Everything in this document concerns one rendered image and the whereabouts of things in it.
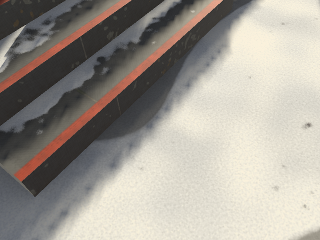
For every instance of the stairs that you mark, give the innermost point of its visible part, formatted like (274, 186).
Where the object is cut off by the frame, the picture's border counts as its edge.
(70, 68)

